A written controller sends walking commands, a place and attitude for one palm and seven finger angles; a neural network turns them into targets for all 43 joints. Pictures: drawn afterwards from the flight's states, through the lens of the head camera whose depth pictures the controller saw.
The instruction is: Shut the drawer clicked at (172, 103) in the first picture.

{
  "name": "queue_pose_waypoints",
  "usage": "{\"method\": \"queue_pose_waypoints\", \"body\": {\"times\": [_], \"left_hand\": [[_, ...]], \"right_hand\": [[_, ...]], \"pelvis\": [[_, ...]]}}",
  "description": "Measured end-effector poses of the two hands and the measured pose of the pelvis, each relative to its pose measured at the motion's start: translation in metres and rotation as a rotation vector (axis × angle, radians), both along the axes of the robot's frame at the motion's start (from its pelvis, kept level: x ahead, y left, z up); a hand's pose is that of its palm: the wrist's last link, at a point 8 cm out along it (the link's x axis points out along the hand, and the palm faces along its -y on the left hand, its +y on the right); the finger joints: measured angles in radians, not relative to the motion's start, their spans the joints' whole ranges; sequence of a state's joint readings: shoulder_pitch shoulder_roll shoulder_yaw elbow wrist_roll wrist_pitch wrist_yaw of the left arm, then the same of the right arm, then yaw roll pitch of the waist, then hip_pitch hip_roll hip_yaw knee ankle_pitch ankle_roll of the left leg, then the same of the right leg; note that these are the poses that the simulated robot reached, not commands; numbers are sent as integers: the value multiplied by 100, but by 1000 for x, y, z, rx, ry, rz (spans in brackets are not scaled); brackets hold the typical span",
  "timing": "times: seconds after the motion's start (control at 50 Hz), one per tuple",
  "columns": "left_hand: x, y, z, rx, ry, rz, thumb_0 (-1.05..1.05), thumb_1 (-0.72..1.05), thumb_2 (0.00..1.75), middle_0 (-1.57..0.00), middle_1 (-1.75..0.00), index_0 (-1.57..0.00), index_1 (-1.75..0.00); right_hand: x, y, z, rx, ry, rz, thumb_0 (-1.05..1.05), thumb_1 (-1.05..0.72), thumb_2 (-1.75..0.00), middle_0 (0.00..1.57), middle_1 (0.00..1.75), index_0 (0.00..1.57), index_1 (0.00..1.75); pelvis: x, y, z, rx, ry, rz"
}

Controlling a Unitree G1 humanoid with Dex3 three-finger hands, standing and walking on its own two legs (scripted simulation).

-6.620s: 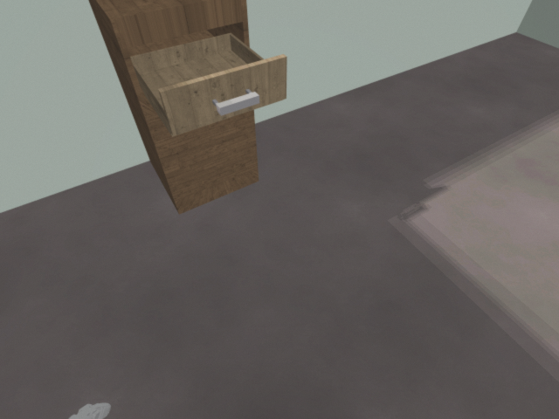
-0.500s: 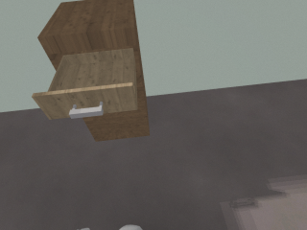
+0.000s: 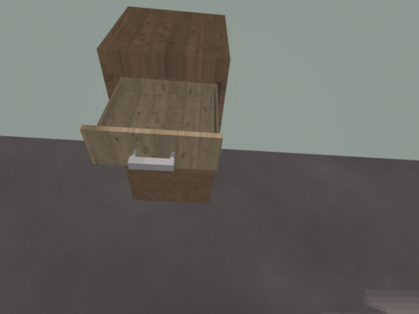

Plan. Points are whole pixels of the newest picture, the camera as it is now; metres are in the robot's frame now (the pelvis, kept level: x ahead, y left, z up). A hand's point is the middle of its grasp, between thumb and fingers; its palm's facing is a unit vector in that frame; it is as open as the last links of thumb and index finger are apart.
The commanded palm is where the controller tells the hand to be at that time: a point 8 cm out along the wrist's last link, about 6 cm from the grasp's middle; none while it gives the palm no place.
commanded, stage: take the last steps up to it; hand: left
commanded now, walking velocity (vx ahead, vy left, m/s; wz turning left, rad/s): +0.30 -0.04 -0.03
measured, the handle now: (152, 158) +0.52 +0.21 -0.06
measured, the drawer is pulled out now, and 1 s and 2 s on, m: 0.30 0.30 0.30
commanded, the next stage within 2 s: come to a stop and stand still in 0.46 s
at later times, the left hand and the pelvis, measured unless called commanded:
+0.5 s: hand (170, 254) +0.30 +0.12 -0.17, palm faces -0.04 -0.98 -0.19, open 7.4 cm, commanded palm none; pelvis +0.16 -0.05 -0.02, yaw -1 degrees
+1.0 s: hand (153, 287) +0.22 +0.14 -0.19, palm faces +0.08 -0.97 -0.21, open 7.4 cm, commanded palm none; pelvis +0.21 -0.04 -0.01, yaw -1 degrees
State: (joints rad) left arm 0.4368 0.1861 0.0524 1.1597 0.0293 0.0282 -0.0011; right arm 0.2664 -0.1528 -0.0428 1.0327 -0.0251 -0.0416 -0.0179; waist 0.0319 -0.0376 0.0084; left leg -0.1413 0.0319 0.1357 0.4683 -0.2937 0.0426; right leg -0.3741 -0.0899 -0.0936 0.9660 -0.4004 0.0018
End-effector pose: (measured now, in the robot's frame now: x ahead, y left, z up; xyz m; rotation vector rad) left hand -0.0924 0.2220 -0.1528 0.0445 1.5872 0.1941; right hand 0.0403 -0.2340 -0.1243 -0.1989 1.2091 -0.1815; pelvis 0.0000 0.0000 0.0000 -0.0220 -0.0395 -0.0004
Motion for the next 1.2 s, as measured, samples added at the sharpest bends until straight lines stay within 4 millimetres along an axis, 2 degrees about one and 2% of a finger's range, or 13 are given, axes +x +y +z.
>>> {"method": "queue_pose_waypoints", "body": {"times": [0.14, 0.28, 0.42, 0.48, 0.52, 0.58, 0.64, 0.72, 0.82, 0.9, 1.0, 1.12, 1.2], "left_hand": [[113, 16, 4, 17, -204, -43, 1, 91, 90, -20, -29, -19, -30], [232, 5, 9, 30, -339, -128, 1, 91, 90, -20, -29, -19, -30], [353, -36, 10, 38, -455, -237, 1, 91, 90, -20, -29, -19, -30], [381, -52, 6, 53, -515, -229, 1, 91, 90, -20, -29, -19, -30], [382, -59, 9, 56, -507, -208, 0, 91, 90, -20, -29, -19, -30], [371, -64, 12, 66, -455, -165, 0, 91, 90, -20, -29, -20, -30], [365, -56, 19, 108, -422, -131, -2, 94, 90, -21, -29, -20, -30], [352, -51, 18, 111, -349, -122, -2, 94, 90, -21, -29, -20, -30], [333, -45, 8, 93, -280, -80, 0, 92, 90, -20, -29, -20, -30], [320, -36, -4, 75, -232, -47, 0, 91, 90, -20, -29, -20, -30], [305, -32, -1, 76, -186, -47, 1, 91, 90, -20, -29, -19, -30], [288, -39, 7, 100, -160, -81, 1, 91, 90, -20, -29, -19, -30], [280, -50, 2, 132, -188, -142, 1, 90, 90, -20, -29, -19, -30]], "right_hand": [[-43, 23, -3, 37, 182, -67, 0, -92, -90, 20, 30, 20, 30], [-68, 43, -10, 109, 336, -159, 0, -91, -90, 20, 30, 20, 30], [-57, 34, -23, 172, 469, -232, 0, -90, -90, 20, 30, 20, 30], [-32, 15, -34, 182, 489, -231, 0, -90, -90, 20, 30, 20, 30], [-1, -2, -38, 165, 448, -212, 1, -90, -90, 20, 30, 20, 30], [59, -28, -38, 129, 336, -163, 1, -90, -90, 20, 30, 20, 30], [121, -46, -34, 96, 210, -112, 1, -91, -90, 20, 30, 20, 30], [188, -55, -27, 73, 82, -61, 0, -91, -90, 19, 30, 19, 30], [242, -52, -20, 48, -1, -15, 0, -92, -90, 19, 30, 19, 30], [259, -40, -17, 31, -28, 17, 0, -91, -90, 19, 30, 19, 30], [256, -29, -13, 39, -19, 33, 0, -91, -90, 20, 30, 20, 30], [241, -42, -19, 68, -16, 8, 0, -91, -90, 20, 30, 20, 30], [224, -62, -35, 87, -37, -13, 0, -91, -90, 20, 30, 20, 30]], "pelvis": [[34, 9, 6, 15, -1, 0], [78, -2, 0, 32, 5, -10], [135, -31, -15, 34, 16, -24], [157, -47, -25, 36, 9, -18], [168, -53, -22, 27, 0, -11], [181, -59, -13, 20, 0, -5], [193, -63, -7, 20, 9, -3], [205, -62, -4, 20, 14, -16], [215, -54, -6, 17, 4, -20], [217, -45, -11, 21, -5, -16], [210, -44, -6, 34, 5, -23], [196, -57, -6, 45, 26, -37], [183, -68, -19, 40, 30, -52]]}}
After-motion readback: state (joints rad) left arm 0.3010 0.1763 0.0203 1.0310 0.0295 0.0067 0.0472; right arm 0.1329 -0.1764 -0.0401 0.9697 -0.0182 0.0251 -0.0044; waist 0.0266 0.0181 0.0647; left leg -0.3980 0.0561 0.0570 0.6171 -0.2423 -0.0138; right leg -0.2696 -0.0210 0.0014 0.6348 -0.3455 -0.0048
